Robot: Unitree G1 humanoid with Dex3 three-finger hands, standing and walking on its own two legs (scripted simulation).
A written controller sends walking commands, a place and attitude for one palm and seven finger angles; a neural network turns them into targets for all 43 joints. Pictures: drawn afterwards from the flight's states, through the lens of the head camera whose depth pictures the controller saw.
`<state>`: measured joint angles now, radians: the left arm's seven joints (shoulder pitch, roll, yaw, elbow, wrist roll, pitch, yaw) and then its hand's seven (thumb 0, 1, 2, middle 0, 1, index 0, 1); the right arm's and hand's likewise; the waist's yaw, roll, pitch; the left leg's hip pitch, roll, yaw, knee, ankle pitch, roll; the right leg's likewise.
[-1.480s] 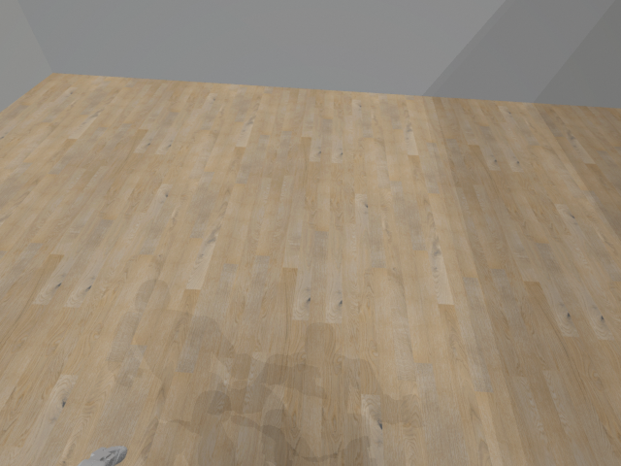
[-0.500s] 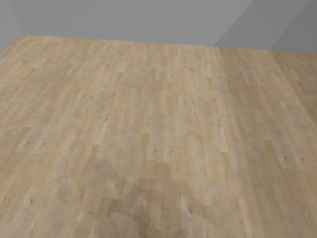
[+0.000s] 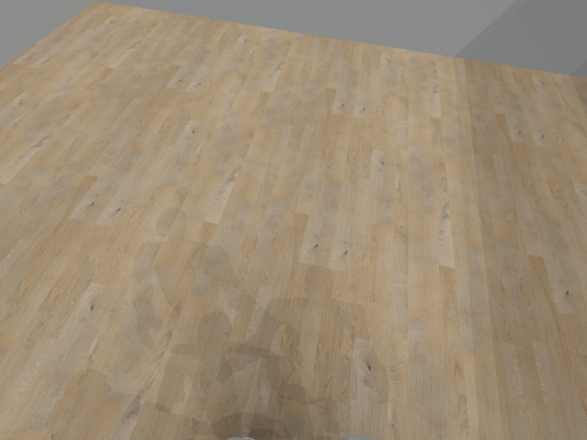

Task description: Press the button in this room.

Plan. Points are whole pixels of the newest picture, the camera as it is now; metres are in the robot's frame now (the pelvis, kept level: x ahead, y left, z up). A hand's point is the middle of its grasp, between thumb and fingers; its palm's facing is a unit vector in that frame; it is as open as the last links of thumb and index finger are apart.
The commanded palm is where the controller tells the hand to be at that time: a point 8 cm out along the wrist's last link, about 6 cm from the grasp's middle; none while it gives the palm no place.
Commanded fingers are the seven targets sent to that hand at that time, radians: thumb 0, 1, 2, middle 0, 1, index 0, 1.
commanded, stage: turn or walk to find it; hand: left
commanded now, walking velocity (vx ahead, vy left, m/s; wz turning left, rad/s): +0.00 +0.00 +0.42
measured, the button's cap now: out of the picture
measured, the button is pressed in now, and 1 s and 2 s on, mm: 0 0 0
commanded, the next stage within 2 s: none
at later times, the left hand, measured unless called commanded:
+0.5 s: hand out of the picture -0.05 +0.16 -0.16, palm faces +0.27 -0.93 -0.24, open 7.4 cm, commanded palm none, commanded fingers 0.00 0.90 0.90 -0.20 -0.30 -0.20 -0.30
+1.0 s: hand out of the picture -0.07 +0.22 -0.15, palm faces +0.45 -0.86 -0.26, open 7.4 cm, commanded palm none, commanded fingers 0.00 0.90 0.90 -0.20 -0.30 -0.20 -0.30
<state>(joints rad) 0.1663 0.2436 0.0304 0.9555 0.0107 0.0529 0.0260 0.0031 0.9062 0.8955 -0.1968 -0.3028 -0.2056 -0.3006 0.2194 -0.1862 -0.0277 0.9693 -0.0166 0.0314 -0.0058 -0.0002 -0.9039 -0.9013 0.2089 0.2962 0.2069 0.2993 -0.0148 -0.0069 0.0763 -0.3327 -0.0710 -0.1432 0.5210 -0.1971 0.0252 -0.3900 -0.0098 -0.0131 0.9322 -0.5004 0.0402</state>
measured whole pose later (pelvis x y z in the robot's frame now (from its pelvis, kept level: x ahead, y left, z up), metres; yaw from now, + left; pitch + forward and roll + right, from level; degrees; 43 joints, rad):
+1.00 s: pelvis -0.07 -0.01 +0.00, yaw +25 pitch -1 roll +0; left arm 0.16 0.23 0.06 0.93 0.01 0.06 0.02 0.00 0.91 0.90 -0.19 -0.30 -0.20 -0.30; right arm 0.22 -0.19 -0.05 0.96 -0.02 0.03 -0.01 0.00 -0.90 -0.90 0.21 0.30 0.21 0.30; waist -0.02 -0.01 0.05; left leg -0.22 -0.06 -0.04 0.46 -0.22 0.05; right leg -0.38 -0.06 -0.02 0.86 -0.43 0.08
